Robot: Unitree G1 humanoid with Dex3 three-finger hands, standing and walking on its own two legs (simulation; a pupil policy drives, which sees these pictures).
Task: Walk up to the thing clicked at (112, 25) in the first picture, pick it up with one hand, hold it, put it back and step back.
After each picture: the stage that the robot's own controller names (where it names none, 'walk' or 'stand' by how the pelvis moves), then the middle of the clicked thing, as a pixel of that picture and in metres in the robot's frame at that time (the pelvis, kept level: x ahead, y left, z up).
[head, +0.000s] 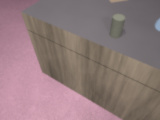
stand; (116, 26) +0.72 -0.16 -0.01
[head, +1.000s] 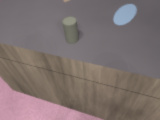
walk; (71, 30) +0.62 +0.11 +0.01
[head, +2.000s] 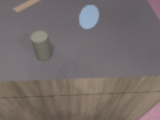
stand; (41, 46) +0.49 +0.19 +0.02
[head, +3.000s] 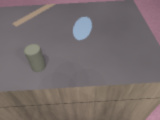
stand; (35, 58) +0.48 +0.24 -0.01
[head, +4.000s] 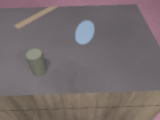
stand; (37, 62) +0.46 +0.23 -0.01
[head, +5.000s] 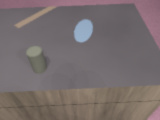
stand; (37, 60) +0.48 +0.23 -0.02
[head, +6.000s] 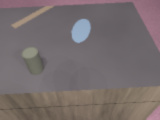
stand; (33, 61) +0.47 +0.24 -0.02
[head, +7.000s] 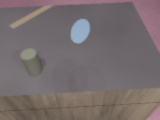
stand; (32, 62) +0.46 +0.25 -0.02
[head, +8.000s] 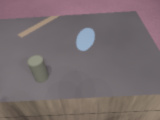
rise first; (38, 69) +0.45 +0.24 -0.01
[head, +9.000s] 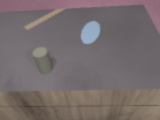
go down; (43, 60) +0.48 +0.24 -0.01
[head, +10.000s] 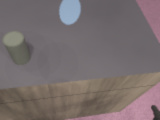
go down; (18, 49) +0.47 +0.22 +0.02
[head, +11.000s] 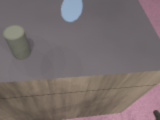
approach; (18, 43) +0.48 +0.23 +0.03
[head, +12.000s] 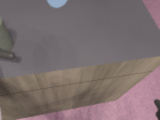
close in; out of the picture +0.48 +0.24 +0.07
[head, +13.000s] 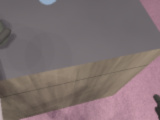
lift; out of the picture +0.51 +0.23 +0.07
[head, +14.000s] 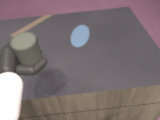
lift; (29, 54) +0.34 +0.17 +0.20
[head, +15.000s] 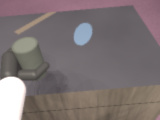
hold; (31, 59) +0.33 +0.17 +0.18
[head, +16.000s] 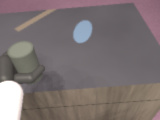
hold; (27, 63) +0.32 +0.19 +0.17
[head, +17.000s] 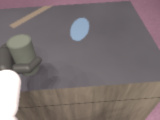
crouch; (24, 55) +0.36 +0.20 +0.15
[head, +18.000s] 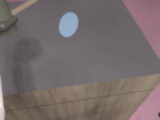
lower; (0, 15) +0.48 +0.24 +0.21
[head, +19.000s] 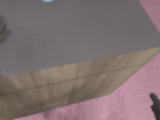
lower; out of the picture +0.52 +0.24 +0.08
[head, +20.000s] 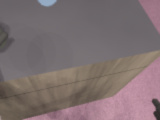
lower; out of the picture +0.50 +0.24 +0.07
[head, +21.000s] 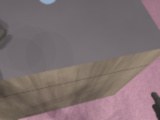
lower; out of the picture +0.51 +0.25 +0.08
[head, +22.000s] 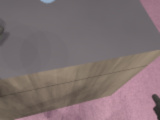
lower; out of the picture +0.51 +0.25 +0.08
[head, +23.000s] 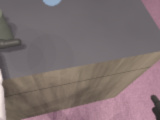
open; out of the picture +0.51 +0.23 +0.07
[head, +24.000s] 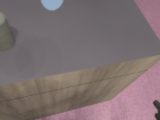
sink last; out of the picture +0.49 +0.22 +0.06
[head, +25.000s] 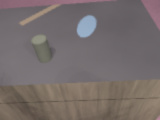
sink last; (42, 49) +0.52 +0.23 +0.04
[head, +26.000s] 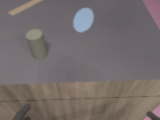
stand; (37, 44) +0.50 +0.22 +0.04
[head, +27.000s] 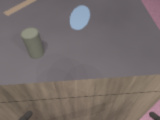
stand; (33, 43) +0.51 +0.23 +0.05
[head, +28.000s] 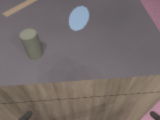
stand; (32, 44) +0.50 +0.23 +0.05
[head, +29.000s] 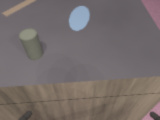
stand; (32, 45) +0.49 +0.23 +0.05
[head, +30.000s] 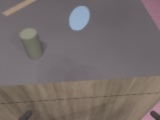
stand; (32, 44) +0.50 +0.23 +0.05
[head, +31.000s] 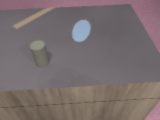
stand; (40, 54) +0.52 +0.23 -0.01
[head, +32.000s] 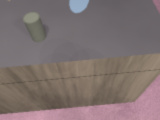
walk; (35, 27) +0.57 +0.23 +0.01
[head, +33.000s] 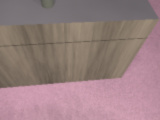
walk; out of the picture +0.81 +0.19 +0.00
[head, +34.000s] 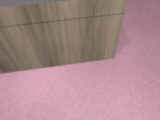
stand; out of the picture +1.11 +0.33 +0.01
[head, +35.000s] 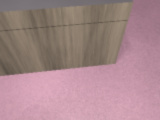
stand; out of the picture +1.11 +0.27 -0.01
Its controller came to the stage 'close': yes
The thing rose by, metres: 0.23
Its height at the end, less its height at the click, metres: +0.00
